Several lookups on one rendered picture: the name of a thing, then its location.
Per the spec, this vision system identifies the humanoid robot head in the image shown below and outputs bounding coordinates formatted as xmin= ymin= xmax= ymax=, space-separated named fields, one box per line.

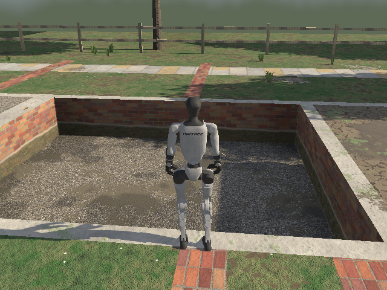
xmin=183 ymin=97 xmax=204 ymax=126

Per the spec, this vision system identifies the left robot upper arm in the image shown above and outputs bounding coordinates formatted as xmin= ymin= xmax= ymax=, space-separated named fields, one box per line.
xmin=167 ymin=123 xmax=181 ymax=156

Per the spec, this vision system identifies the left robot hand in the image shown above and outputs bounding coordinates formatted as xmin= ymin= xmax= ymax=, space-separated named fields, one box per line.
xmin=166 ymin=164 xmax=179 ymax=176

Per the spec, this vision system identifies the right robot forearm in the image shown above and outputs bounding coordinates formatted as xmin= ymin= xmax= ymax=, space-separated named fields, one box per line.
xmin=213 ymin=148 xmax=221 ymax=167

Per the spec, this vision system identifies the robot right foot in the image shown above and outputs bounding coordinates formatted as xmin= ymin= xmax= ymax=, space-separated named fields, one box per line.
xmin=202 ymin=236 xmax=212 ymax=251

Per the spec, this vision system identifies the right robot upper arm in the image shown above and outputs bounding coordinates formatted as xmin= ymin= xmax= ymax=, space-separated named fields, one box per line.
xmin=206 ymin=123 xmax=220 ymax=156

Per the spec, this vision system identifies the right robot hand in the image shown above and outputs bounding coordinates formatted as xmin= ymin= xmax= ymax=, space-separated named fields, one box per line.
xmin=207 ymin=164 xmax=221 ymax=175

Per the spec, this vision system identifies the left robot forearm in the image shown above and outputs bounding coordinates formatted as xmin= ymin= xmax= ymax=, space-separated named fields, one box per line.
xmin=166 ymin=148 xmax=174 ymax=167

